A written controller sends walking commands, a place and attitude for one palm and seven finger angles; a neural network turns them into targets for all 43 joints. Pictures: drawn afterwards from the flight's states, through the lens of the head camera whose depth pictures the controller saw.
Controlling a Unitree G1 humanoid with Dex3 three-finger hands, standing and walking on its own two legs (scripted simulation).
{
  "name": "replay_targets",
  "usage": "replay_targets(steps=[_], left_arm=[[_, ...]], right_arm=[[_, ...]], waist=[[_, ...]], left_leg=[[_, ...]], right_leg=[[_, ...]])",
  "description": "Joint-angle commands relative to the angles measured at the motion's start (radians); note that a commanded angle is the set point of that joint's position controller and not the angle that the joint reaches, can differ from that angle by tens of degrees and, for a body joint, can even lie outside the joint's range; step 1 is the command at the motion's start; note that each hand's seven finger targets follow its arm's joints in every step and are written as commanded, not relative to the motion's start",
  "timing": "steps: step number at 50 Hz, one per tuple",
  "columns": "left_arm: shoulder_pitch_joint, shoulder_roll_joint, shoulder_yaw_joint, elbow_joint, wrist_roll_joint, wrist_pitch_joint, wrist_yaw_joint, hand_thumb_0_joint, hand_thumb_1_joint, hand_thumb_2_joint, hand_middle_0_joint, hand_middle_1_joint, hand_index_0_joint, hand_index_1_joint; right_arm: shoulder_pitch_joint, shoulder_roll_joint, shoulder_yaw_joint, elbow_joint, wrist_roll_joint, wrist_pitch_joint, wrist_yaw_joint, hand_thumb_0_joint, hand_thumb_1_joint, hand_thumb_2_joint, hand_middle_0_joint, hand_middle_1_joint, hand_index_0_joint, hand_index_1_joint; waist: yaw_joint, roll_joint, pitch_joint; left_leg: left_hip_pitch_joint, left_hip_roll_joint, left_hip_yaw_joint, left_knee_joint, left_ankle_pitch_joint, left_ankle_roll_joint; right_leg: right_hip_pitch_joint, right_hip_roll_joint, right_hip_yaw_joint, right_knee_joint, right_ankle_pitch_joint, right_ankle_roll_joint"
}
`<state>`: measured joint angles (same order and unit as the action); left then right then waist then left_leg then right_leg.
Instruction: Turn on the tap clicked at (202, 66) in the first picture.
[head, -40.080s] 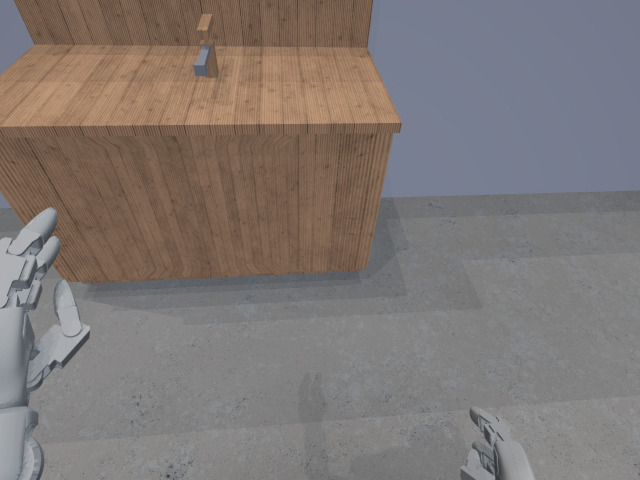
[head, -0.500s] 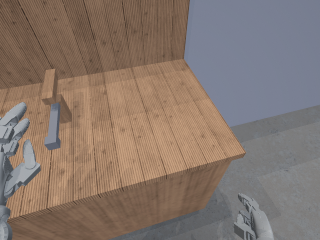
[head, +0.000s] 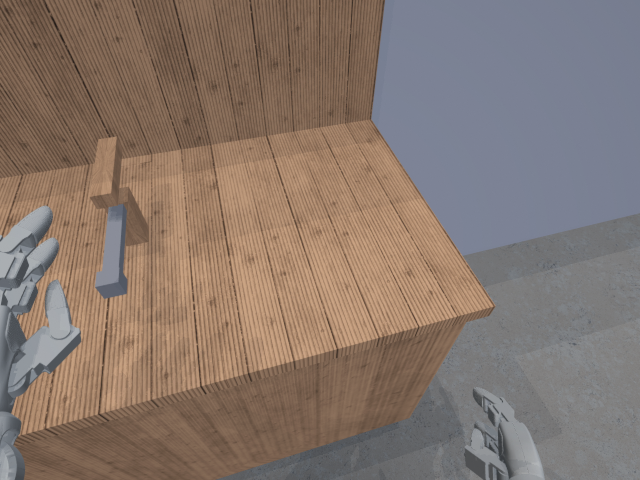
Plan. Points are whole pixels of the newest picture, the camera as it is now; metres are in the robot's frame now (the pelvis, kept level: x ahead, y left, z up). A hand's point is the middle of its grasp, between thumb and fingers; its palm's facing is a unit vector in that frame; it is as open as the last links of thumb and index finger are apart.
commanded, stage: shuffle to correct the standing spot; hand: left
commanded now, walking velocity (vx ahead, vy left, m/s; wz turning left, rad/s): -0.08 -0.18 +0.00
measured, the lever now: (111, 283) +0.34 +0.30 +0.05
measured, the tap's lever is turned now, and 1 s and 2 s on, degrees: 0 0 0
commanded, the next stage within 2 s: come to a stop and stand still in 0.52 s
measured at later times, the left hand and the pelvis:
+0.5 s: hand (75, 329) +0.21 +0.23 +0.17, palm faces +0.31 -0.87 -0.37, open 7.4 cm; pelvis +0.00 +0.00 +0.00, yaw +0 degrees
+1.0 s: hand (74, 328) +0.23 +0.25 +0.14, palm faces +0.24 -0.89 -0.38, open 7.4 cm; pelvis +0.00 +0.03 +0.00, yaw -2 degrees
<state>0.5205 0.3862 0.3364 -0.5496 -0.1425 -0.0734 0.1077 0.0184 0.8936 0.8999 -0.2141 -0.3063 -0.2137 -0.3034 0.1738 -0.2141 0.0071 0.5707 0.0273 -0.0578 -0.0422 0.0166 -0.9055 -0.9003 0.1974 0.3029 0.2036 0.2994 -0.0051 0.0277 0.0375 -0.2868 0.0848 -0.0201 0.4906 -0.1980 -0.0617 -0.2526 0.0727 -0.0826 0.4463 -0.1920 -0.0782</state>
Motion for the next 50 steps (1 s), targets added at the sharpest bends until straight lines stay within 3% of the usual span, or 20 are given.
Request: replay_targets(steps=[1, 7, 15, 16, 20, 21, 30, 32, 33, 34, 35, 36, 38, 40, 41, 43, 45, 46, 47, 50], left_arm=[[-0.054, 0.179, 0.122, -0.217, -0.003, -0.063, 0.023, 0.000, 0.900, 0.900, -0.200, -0.300, -0.200, -0.300], [-0.056, 0.160, 0.112, -0.198, -0.001, -0.067, 0.024, 0.000, 0.900, 0.900, -0.200, -0.300, -0.200, -0.300], [-0.072, 0.167, 0.117, -0.203, 0.003, -0.069, 0.024, 0.000, 0.900, 0.900, -0.200, -0.300, -0.200, -0.300], [-0.077, 0.178, 0.118, -0.224, 0.001, -0.069, 0.026, 0.000, 0.900, 0.900, -0.200, -0.300, -0.200, -0.300], [-0.056, 0.170, 0.121, -0.219, 0.003, -0.071, 0.024, 0.000, 0.900, 0.900, -0.200, -0.300, -0.200, -0.300], [-0.057, 0.177, 0.121, -0.234, 0.001, -0.071, 0.025, 0.000, 0.900, 0.900, -0.200, -0.300, -0.200, -0.300], [-0.031, 0.164, 0.121, -0.201, -0.001, -0.062, 0.019, 0.000, 0.900, 0.900, -0.200, -0.300, -0.200, -0.300], [-0.039, 0.159, 0.116, -0.191, 0.000, -0.064, 0.023, 0.000, 0.900, 0.900, -0.200, -0.300, -0.200, -0.300], [-1.034, 0.977, 0.722, -0.294, 0.194, -0.183, -0.013, 0.000, 0.900, 0.900, -0.200, -0.300, -0.200, -0.300], [-0.544, 0.380, 0.336, 0.220, 0.097, -0.139, -0.063, 0.000, 0.900, 0.900, -0.200, -0.300, -0.200, -0.300], [-0.290, 0.358, 0.314, 0.169, 0.061, -0.143, -0.059, 0.000, 0.900, 0.900, -0.200, -0.300, -0.200, -0.300], [-0.203, 0.179, 0.170, 0.228, 0.046, -0.132, -0.064, 0.000, 0.900, 0.900, -0.200, -0.300, -0.200, -0.300], [-0.212, 0.156, 0.106, 0.042, 0.044, -0.181, -0.073, 0.000, 0.900, 0.900, -0.200, -0.300, -0.200, -0.300], [-0.165, 0.096, 0.040, -0.043, 0.048, -0.202, -0.064, 0.000, 0.900, 0.900, -0.200, -0.300, -0.200, -0.300], [-0.129, 0.051, 0.008, -0.073, 0.043, -0.202, -0.054, 0.000, 0.900, 0.900, -0.200, -0.300, -0.200, -0.300], [-0.167, 0.160, 0.097, -0.143, 0.064, -0.214, -0.028, 0.000, 0.900, 0.900, -0.200, -0.300, -0.200, -0.300], [-0.184, 0.228, 0.179, -0.151, 0.076, -0.223, -0.010, 0.000, 0.900, 0.900, -0.200, -0.300, -0.200, -0.300], [-0.203, 0.295, 0.243, -0.194, 0.079, -0.226, 0.005, 0.000, 0.900, 0.900, -0.200, -0.300, -0.200, -0.300], [-0.205, 0.256, 0.227, -0.174, 0.075, -0.232, 0.005, 0.000, 0.900, 0.900, -0.200, -0.300, -0.200, -0.300], [-0.219, 0.223, 0.209, -0.184, 0.073, -0.242, 0.012, 0.000, 0.900, 0.900, -0.200, -0.300, -0.200, -0.300]], right_arm=[[-0.111, -0.112, -0.038, -0.166, 0.007, -0.059, -0.007, 0.000, -0.900, -0.900, 0.200, 0.300, 0.200, 0.300], [-0.103, -0.113, -0.035, -0.160, 0.001, -0.057, -0.007, 0.000, -0.900, -0.900, 0.200, 0.300, 0.200, 0.300], [-0.097, -0.115, -0.040, -0.171, 0.002, -0.058, -0.004, 0.000, -0.900, -0.900, 0.200, 0.300, 0.200, 0.300], [-0.107, -0.113, -0.035, -0.170, 0.004, -0.056, -0.004, 0.000, -0.900, -0.900, 0.200, 0.300, 0.200, 0.300], [-0.096, -0.115, -0.041, -0.175, 0.000, -0.058, -0.004, 0.000, -0.900, -0.900, 0.200, 0.300, 0.200, 0.300], [-0.106, -0.112, -0.036, -0.175, 0.003, -0.057, -0.004, 0.000, -0.900, -0.900, 0.200, 0.300, 0.200, 0.300], [-0.089, -0.116, -0.044, -0.171, 0.000, -0.053, -0.006, 0.000, -0.900, -0.900, 0.200, 0.300, 0.200, 0.300], [-0.097, -0.116, -0.038, -0.164, 0.000, -0.051, -0.008, 0.000, -0.900, -0.900, 0.200, 0.300, 0.200, 0.300], [0.175, -0.162, -0.107, -0.041, -0.041, -0.135, -0.030, 0.000, -0.900, -0.900, 0.200, 0.300, 0.200, 0.300], [0.057, -0.078, -0.085, -0.063, -0.020, -0.134, -0.025, 0.000, -0.900, -0.900, 0.200, 0.300, 0.200, 0.300], [0.043, -0.117, -0.095, -0.132, -0.007, -0.138, -0.013, 0.000, -0.900, -0.900, 0.200, 0.300, 0.200, 0.300], [0.003, -0.114, -0.088, -0.146, 0.014, -0.143, 0.009, 0.000, -0.900, -0.900, 0.200, 0.300, 0.200, 0.300], [0.036, -0.124, -0.073, -0.152, 0.002, -0.151, 0.022, 0.000, -0.900, -0.900, 0.200, 0.300, 0.200, 0.300], [0.009, -0.115, -0.058, -0.159, 0.005, -0.164, 0.037, 0.000, -0.900, -0.900, 0.200, 0.300, 0.200, 0.300], [-0.036, -0.101, -0.046, -0.162, 0.014, -0.171, 0.042, 0.000, -0.900, -0.900, 0.200, 0.300, 0.200, 0.300], [-0.029, -0.114, -0.050, -0.165, 0.004, -0.178, 0.031, 0.000, -0.900, -0.900, 0.200, 0.300, 0.200, 0.300], [-0.032, -0.108, -0.048, -0.166, -0.002, -0.185, 0.020, 0.000, -0.900, -0.900, 0.200, 0.300, 0.200, 0.300], [-0.053, -0.108, -0.041, -0.157, -0.004, -0.181, 0.013, 0.000, -0.900, -0.900, 0.200, 0.300, 0.200, 0.300], [-0.041, -0.104, -0.041, -0.158, -0.011, -0.181, 0.007, 0.000, -0.900, -0.900, 0.200, 0.300, 0.200, 0.300], [-0.038, -0.104, -0.042, -0.160, -0.012, -0.186, 0.000, 0.000, -0.900, -0.900, 0.200, 0.300, 0.200, 0.300]], waist=[[-0.001, 0.038, -0.135], [-0.001, 0.029, -0.122], [0.002, 0.024, -0.123], [-0.001, 0.051, -0.133], [0.004, 0.036, -0.142], [0.000, 0.060, -0.146], [0.001, 0.017, -0.150], [-0.001, 0.032, -0.146], [0.035, -0.253, 0.009], [0.031, -0.244, -0.161], [0.082, -0.191, -0.093], [0.064, -0.019, -0.096], [0.061, 0.045, -0.149], [0.065, 0.005, -0.145], [0.062, 0.011, -0.153], [0.062, -0.027, -0.137], [0.056, -0.127, -0.117], [0.051, -0.091, -0.109], [0.040, -0.092, -0.111], [0.037, 0.078, -0.110]], left_leg=[[0.074, 0.060, -0.050, -0.062, -0.016, 0.077], [0.048, 0.063, -0.059, -0.080, -0.050, 0.079], [0.046, 0.068, -0.054, -0.057, -0.082, 0.076], [0.055, 0.068, -0.061, -0.073, -0.072, 0.077], [0.050, 0.072, -0.060, -0.066, -0.051, 0.079], [0.055, 0.073, -0.068, -0.086, -0.050, 0.079], [0.058, 0.068, -0.054, -0.052, 0.001, 0.077], [0.059, 0.061, -0.052, -0.059, -0.009, 0.079], [-0.092, 0.023, 0.096, 0.021, 0.034, 0.080], [-0.014, -0.075, 0.072, 0.082, 0.075, 0.098], [-0.039, -0.063, 0.089, 0.144, 0.005, 0.069], [0.007, -0.048, 0.111, 0.113, -0.003, 0.068], [0.049, -0.049, 0.093, 0.009, -0.037, 0.082], [0.083, -0.026, 0.064, -0.057, -0.056, 0.103], [0.128, -0.003, 0.044, -0.070, -0.020, 0.115], [0.040, 0.002, 0.024, -0.089, -0.109, 0.111], [0.045, -0.031, 0.028, -0.058, -0.138, 0.096], [0.080, -0.038, 0.027, -0.055, -0.126, 0.091], [0.074, -0.038, 0.012, -0.059, -0.119, 0.093], [0.062, -0.013, -0.020, -0.111, -0.088, 0.096]], right_leg=[[0.010, -0.168, 0.141, -0.120, 0.041, 0.050], [0.014, -0.154, 0.124, -0.127, 0.005, 0.056], [-0.009, -0.157, 0.151, -0.121, -0.011, 0.050], [0.003, -0.157, 0.142, -0.110, -0.004, 0.046], [0.013, -0.151, 0.141, -0.102, 0.026, 0.052], [0.022, -0.150, 0.130, -0.092, 0.023, 0.050], [0.028, -0.157, 0.139, -0.098, 0.079, 0.050], [0.029, -0.158, 0.137, -0.108, 0.064, 0.050], [-0.007, -0.146, 0.179, -0.205, 0.079, 0.193], [0.035, -0.203, 0.216, -0.159, 0.119, 0.086], [0.034, -0.213, 0.303, -0.194, 0.235, 0.115], [0.056, -0.240, 0.289, -0.125, 0.347, 0.070], [0.053, -0.219, 0.235, -0.106, 0.173, 0.122], [0.038, -0.172, 0.223, -0.119, -0.028, 0.161], [0.029, -0.141, 0.193, -0.091, -0.018, 0.165], [0.052, -0.137, 0.177, -0.081, -0.111, 0.137], [0.016, -0.146, 0.210, -0.158, -0.203, 0.101], [-0.024, -0.153, 0.217, -0.175, -0.222, 0.079], [-0.014, -0.164, 0.209, -0.170, -0.232, 0.065], [0.034, -0.140, 0.206, -0.121, -0.120, 0.057]])
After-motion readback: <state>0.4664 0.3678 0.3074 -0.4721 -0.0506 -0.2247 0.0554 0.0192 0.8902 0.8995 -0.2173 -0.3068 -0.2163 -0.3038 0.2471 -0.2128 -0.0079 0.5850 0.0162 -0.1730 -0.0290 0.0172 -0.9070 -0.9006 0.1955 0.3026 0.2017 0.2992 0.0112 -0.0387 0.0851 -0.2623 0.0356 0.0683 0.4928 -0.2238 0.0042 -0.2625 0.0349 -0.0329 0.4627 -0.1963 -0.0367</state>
